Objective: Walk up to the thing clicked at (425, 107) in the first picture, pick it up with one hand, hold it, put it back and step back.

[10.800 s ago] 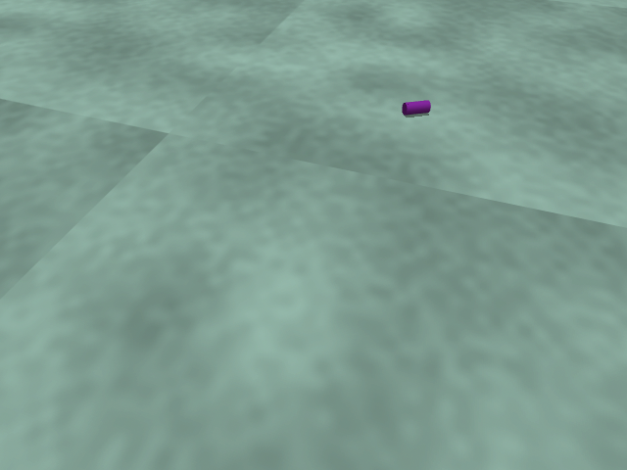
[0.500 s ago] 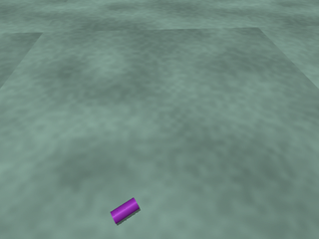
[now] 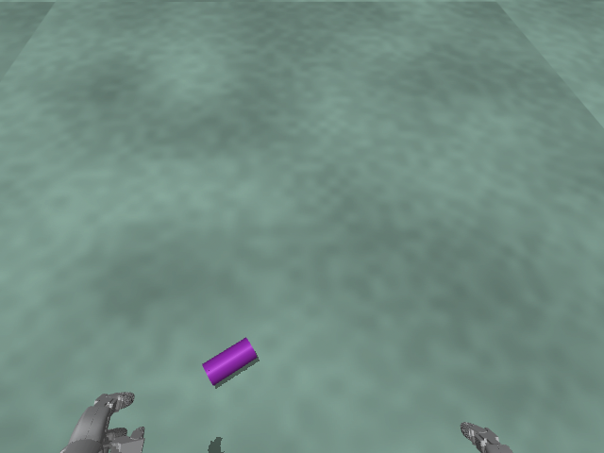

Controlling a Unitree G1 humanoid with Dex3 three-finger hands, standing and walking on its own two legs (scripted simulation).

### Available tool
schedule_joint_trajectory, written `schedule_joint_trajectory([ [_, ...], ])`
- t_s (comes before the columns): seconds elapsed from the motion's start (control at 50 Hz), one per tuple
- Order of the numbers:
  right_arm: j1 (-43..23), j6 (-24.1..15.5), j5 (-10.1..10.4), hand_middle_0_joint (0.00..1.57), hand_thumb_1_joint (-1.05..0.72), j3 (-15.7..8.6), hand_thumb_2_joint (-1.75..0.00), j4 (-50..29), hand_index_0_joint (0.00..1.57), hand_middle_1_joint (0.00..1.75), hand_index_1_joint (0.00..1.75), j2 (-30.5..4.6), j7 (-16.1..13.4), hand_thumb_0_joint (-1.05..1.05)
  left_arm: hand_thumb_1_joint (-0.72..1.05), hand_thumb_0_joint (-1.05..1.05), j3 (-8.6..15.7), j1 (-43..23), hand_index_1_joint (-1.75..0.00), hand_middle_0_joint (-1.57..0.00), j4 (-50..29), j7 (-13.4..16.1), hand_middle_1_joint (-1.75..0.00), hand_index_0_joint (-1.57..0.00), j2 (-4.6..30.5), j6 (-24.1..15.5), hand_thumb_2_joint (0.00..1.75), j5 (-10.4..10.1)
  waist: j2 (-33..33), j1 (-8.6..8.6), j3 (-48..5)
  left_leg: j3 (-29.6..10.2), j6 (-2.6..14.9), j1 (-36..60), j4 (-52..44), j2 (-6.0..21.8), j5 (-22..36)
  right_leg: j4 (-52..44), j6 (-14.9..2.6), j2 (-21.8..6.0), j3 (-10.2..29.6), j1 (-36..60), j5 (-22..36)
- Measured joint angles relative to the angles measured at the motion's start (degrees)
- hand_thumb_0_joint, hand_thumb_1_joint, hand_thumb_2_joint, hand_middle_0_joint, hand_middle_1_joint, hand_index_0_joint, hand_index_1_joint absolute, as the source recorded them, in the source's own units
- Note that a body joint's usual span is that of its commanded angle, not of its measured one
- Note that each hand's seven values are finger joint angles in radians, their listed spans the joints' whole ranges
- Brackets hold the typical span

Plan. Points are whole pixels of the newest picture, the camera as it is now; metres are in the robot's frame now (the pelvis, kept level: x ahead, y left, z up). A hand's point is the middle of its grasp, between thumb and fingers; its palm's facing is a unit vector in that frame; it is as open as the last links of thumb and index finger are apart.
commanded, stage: rise first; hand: left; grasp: from above
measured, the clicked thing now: (230, 360) +0.43 +0.21 -0.73
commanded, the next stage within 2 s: none
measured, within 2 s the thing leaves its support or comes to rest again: neither
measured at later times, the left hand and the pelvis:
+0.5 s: hand out of the picture +0.14 +0.27 -0.22, palm faces -0.14 -0.83 -0.54, open 14.2 cm; pelvis +0.00 +0.02 -0.08, yaw +0 degrees
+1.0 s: hand (169, 400) +0.26 +0.29 -0.41, palm faces -0.29 -0.29 -0.91, open 14.2 cm; pelvis -0.06 +0.00 -0.26, yaw +0 degrees
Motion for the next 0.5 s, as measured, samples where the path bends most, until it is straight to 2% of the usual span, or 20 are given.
schedule_joint_trajectory([
  [0.04,1.11,0.20,-0.05,0.20,-0.95,-0.44,-0.91,-1.88,0.20,0.30,0.30,0.91,0.18,0.01,0.42,0.00,0.70,0.66,-0.74,-0.13,-2.72,0.22,-0.75,-0.12,0.01,1.14,0.95,1.78,-0.12,-0.10,-0.89,0.18,0.07,-2.06,2.30,0.07,-1.13,2.18,0.05,0.04,0.26,-2.11,-0.96],
  [0.12,2.94,0.76,0.21,0.20,-0.94,-0.62,-0.91,-4.88,0.20,0.30,0.30,1.31,0.58,0.01,0.13,0.00,-0.09,3.04,-0.89,-0.09,-6.97,1.87,-0.91,-0.10,-0.87,5.07,0.95,4.01,0.71,-0.43,-2.70,0.08,0.37,-5.11,6.12,-0.06,-3.14,5.32,0.39,-0.15,0.28,-4.81,-2.60],
  [0.18,3.17,0.27,0.14,0.20,-0.93,-0.75,-0.90,-6.88,0.20,0.30,0.30,1.24,0.97,0.01,-0.09,0.00,-0.72,4.88,-0.96,-0.09,-9.40,2.96,-0.97,-0.09,-1.61,7.79,0.96,4.86,1.28,-0.58,-3.79,0.03,0.64,-8.54,9.95,-0.11,-4.93,8.67,0.67,-0.26,0.36,-8.03,-4.12],
  [0.26,2.91,-1.55,-0.40,0.20,-0.92,-1.14,-0.90,-9.38,0.20,0.30,0.30,1.22,1.29,0.01,-0.32,0.00,-0.48,7.08,-1.02,-0.09,-13.02,4.00,-1.02,-0.08,-2.62,8.71,0.97,6.90,1.24,-0.20,-5.20,-0.11,0.90,-15.25,16.94,-0.20,-7.96,15.42,0.98,-0.45,0.49,-14.63,-6.98],
  [0.38,1.13,-3.33,-1.19,0.20,-0.91,-1.45,-0.90,-11.54,0.20,0.30,0.30,1.59,0.88,0.01,-0.50,0.00,0.10,11.12,-1.05,-0.09,-22.06,6.79,-1.05,-0.08,-3.66,9.26,0.98,11.65,0.53,0.61,-6.78,-0.31,0.99,-24.60,27.56,-0.20,-12.68,26.00,1.24,-0.60,0.73,-24.02,-11.60],
  [0.5,-0.43,-4.04,-1.27,0.20,-0.90,-1.25,-0.90,-12.87,0.20,0.30,0.30,2.57,0.10,0.01,-0.56,-0.01,-1.34,14.77,-1.07,-0.09,-29.77,8.62,-1.06,-0.08,-4.35,12.78,0.98,12.81,1.23,0.54,-7.62,-1.02,1.08,-28.82,32.44,-0.19,-14.86,30.39,1.28,-0.63,0.22,-27.80,-13.70],
])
